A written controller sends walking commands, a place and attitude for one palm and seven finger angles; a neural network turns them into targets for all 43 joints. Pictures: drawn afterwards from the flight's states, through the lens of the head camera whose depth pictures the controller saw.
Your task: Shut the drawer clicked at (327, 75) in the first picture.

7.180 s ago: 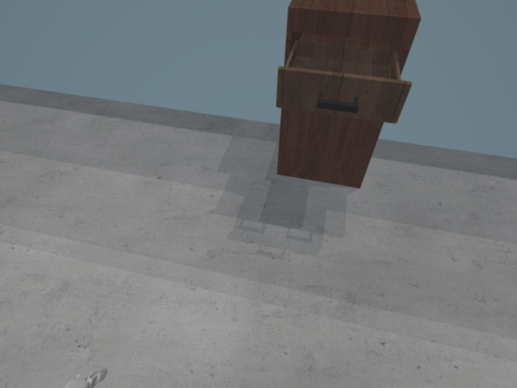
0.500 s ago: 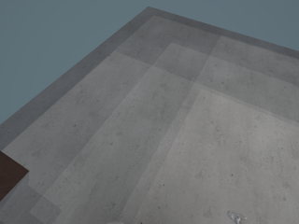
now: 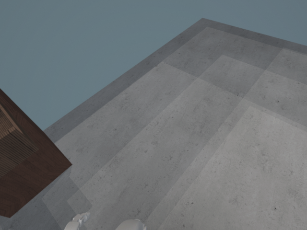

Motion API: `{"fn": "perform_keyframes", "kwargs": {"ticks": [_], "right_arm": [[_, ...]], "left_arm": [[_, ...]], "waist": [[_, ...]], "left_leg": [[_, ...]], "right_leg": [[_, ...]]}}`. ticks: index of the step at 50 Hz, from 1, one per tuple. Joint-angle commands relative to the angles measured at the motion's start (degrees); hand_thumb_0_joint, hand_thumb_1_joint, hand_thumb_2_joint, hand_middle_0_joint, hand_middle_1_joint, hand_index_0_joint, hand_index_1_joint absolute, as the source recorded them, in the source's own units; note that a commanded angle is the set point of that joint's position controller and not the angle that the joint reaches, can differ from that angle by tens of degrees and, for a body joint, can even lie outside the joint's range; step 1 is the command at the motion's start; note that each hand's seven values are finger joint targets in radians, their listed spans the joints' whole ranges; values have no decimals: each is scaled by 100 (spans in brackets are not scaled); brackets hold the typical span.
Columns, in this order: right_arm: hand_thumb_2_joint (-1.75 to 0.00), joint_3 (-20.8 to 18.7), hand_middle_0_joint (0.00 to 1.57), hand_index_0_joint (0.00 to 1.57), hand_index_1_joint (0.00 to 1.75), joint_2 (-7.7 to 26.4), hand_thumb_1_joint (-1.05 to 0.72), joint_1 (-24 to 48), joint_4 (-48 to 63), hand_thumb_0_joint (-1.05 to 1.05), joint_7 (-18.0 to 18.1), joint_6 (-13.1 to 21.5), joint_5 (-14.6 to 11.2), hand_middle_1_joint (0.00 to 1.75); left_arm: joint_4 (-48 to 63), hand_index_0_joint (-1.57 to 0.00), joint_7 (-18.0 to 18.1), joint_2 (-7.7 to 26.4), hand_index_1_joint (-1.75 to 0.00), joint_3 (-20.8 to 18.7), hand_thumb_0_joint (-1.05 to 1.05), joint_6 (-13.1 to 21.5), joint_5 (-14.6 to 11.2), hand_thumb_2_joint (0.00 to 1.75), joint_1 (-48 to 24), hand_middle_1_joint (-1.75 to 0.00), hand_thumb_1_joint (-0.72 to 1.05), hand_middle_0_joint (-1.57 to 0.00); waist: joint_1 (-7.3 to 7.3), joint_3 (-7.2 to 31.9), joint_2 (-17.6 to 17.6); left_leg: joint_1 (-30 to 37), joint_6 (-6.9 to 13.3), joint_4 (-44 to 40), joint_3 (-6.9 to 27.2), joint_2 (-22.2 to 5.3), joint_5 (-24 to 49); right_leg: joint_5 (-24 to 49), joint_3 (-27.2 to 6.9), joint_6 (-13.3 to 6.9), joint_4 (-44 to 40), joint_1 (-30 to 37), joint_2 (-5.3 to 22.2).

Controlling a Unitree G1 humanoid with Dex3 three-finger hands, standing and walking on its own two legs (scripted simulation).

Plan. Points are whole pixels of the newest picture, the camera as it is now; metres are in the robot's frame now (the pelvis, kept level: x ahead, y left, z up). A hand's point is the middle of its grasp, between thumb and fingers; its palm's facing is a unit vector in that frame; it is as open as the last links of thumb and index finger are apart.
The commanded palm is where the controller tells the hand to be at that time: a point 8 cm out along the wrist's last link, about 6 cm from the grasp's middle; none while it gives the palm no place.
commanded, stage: turn to face it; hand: left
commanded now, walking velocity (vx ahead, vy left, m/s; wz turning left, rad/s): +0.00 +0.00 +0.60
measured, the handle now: out of the picture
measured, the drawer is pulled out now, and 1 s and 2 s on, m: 0.30 0.30 0.30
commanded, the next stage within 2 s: take the last steps up to it in 1.30 s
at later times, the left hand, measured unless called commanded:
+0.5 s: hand out of the picture -0.02 +0.27 -0.18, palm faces +0.35 -0.90 -0.25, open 7.4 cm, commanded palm none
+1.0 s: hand out of the picture +0.01 +0.22 -0.12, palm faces +0.56 -0.77 -0.32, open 7.4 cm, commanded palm none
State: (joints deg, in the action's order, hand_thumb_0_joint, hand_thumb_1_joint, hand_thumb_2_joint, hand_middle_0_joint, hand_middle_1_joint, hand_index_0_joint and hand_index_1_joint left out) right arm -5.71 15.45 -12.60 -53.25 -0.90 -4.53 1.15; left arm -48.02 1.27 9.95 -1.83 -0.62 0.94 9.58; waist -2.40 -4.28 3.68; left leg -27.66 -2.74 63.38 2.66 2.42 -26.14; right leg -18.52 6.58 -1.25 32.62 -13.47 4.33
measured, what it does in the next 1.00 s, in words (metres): steps on the spot, turning left: left foot, then right foot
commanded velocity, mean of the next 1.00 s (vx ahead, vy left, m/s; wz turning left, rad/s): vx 0.00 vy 0.00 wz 0.58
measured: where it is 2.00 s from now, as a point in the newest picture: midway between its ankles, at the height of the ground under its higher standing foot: outside the picture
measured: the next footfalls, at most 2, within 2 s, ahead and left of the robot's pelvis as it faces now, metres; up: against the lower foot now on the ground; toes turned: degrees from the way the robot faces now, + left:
left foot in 0.36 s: +0.02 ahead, +0.14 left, +0.00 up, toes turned +19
right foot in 0.88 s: +0.10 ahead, -0.07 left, +0.00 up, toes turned +31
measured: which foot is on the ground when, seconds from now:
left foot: up 0.00-0.34, down 0.36-0.88, up 0.90-1.00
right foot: down 0.00-0.36, up 0.38-0.86, down 0.88-1.00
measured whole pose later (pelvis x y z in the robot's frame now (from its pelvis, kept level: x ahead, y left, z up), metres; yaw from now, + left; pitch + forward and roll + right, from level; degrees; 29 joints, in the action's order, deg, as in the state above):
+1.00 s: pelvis +0.02 -0.01 +0.00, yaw +36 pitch -1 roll +2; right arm -5.8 15.2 -15.5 -54.3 -0.6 -4.7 1.3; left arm -48.4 1.7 9.9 -1.7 -1.1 0.6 9.4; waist -3.0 -3.0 4.3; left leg -27.1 -2.2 60.5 4.9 4.5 -24.5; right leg -17.6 4.8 -1.9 30.5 -11.8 2.6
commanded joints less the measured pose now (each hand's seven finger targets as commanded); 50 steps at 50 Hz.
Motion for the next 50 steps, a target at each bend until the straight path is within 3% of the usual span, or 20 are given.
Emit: {"fn": "perform_keyframes", "kwargs": {"ticks": [1,6,13,16,17,18,19,23,25,30,36,39,42,43,44,45,46,47,48,50], "right_arm": [[-90,-82,20,20,30,358,-90,127,392,0,-91,120,-3,30],[-90,-29,20,20,30,307,-90,543,458,0,-109,79,-10,30],[-90,118,20,20,30,153,-90,812,582,0,-100,223,-61,30],[-90,57,20,20,30,392,-90,198,483,0,-75,309,-33,30],[-90,-71,20,20,30,898,-90,-313,396,0,-47,376,-2,30],[-90,-221,20,20,30,1518,-90,-714,323,0,10,405,-27,30],[-90,-197,20,20,30,1547,-90,-970,167,0,49,357,-70,30],[-90,-1,20,20,30,898,-90,135,453,0,169,400,-15,30],[-90,25,20,20,30,867,-90,215,504,0,162,422,-27,30],[-90,-19,20,20,30,868,-90,-5,472,0,140,398,-11,30],[-90,-86,20,20,30,906,-90,-255,422,0,138,345,26,30],[-90,-112,20,20,30,925,-90,-105,477,0,145,310,39,30],[-90,-113,20,20,30,826,-90,47,538,0,124,289,-12,30],[-90,-94,20,20,30,626,-90,12,552,0,102,298,-56,30],[-90,-36,20,20,30,192,-90,-132,629,0,83,301,-114,30],[-90,-98,20,20,30,434,-90,-71,689,0,106,276,-24,30],[-90,-143,20,20,30,556,-90,-95,599,0,86,213,16,30],[-90,-142,20,20,30,487,-90,-142,446,0,45,147,30,30],[-90,-138,20,20,30,450,-90,-209,334,0,9,111,41,30],[-90,-97,20,20,30,374,-90,-253,267,0,-40,89,40,30]], "left_arm": [[341,-20,77,1077,-30,-277,0,141,16,90,23,-30,90,-20],[130,-20,84,1204,-30,-313,0,117,47,90,519,-30,90,-20],[-41,-20,60,1472,-30,-425,0,47,85,90,775,-30,90,-20],[-91,-20,25,1452,-30,-446,0,9,19,90,662,-30,90,-20],[17,-20,-4,1273,-30,-436,0,-8,-32,90,657,-30,90,-20],[321,-20,-39,831,-30,-302,0,-9,-61,90,389,-30,90,-20],[402,-20,13,981,-30,-280,0,-87,-4,90,93,-30,90,-20],[72,-20,-29,989,-30,-350,0,-119,1,90,96,-30,90,-20],[-5,-20,-45,982,-30,-346,0,-136,-9,90,242,-30,90,-20],[115,-20,-11,950,-30,-344,0,-151,-5,90,16,-30,90,-20],[386,-20,18,867,-30,-298,0,-91,-44,90,-460,-30,90,-20],[381,-20,42,810,-30,-281,0,-57,-88,90,-250,-30,90,-20],[257,-20,75,915,-30,-319,0,19,-113,90,242,-30,90,-20],[221,-20,103,1114,-30,-363,0,80,-84,90,481,-30,90,-20],[229,-20,148,1667,-30,-462,0,125,16,90,537,-30,90,-20],[293,-20,138,1803,-30,-429,0,76,7,90,508,-30,90,-20],[384,-20,156,1492,-30,-389,0,62,-13,90,179,-30,90,-20],[386,-20,142,1300,-30,-362,0,89,-31,90,-113,-30,90,-20],[404,-20,110,1166,-30,-300,0,85,-38,90,-235,-30,90,-20],[353,-20,81,995,-30,-245,0,126,-34,90,-136,-30,90,-20]], "waist": [[137,231,-1377],[369,155,-1395],[560,541,-1654],[191,897,-1142],[-111,1287,7],[-314,1340,1625],[-364,1453,957],[98,624,635],[185,581,456],[109,510,350],[-36,602,551],[72,743,661],[327,900,359],[437,1032,-115],[449,1027,-1879],[438,885,-1883],[276,586,-1232],[143,345,-1507],[55,163,-1327],[53,7,-1425]], "left_leg": [[-598,-157,816,-114,-408,553],[-547,-217,-7,-374,-498,431],[306,-46,-1985,-913,-434,162],[1569,109,-3574,-912,-344,1387],[2754,470,-4029,120,-1076,2845],[3409,1274,-4114,2088,-2585,5759],[3326,1651,-3910,1863,-2797,6225],[2218,1163,-4133,950,-1673,4729],[2000,1086,-4260,849,-1475,4344],[1922,1199,-4474,1348,-1424,3314],[2044,1354,-4231,2007,-1397,3616],[1724,1300,-4020,2190,-1280,3928],[1034,996,-3643,2228,-956,3419],[463,698,-3189,1979,-663,2534],[-707,165,-1884,742,180,102],[-712,42,-671,385,244,-884],[-523,67,69,554,18,-472],[-520,49,398,501,-103,-187],[-529,-6,706,338,-147,162],[-561,-82,926,139,-220,596]], "right_leg": [[2069,-638,-383,-1420,431,1357],[1985,-403,-481,-1477,745,1539],[3278,62,-527,-754,1121,1779],[3000,469,-96,400,719,1613],[1830,654,271,1660,-336,1202],[-2040,424,707,2918,-2006,345],[-2149,-281,608,3426,-2083,368],[-642,-597,664,3744,-1989,359],[-347,-596,695,3572,-1773,262],[-266,-679,753,2916,-1699,133],[-694,-729,693,1848,-1444,-142],[-635,-700,598,1047,-723,-337],[386,-655,519,-487,552,-392],[763,-1055,421,-1313,1376,79],[985,-2592,-103,-1793,2099,1731],[1448,-2967,-653,-1750,1169,2485],[1168,-2473,-775,-1782,547,2240],[1012,-2092,-622,-1826,257,1834],[1060,-1666,-496,-1747,162,1494],[1481,-1016,-384,-1633,113,1204]]}}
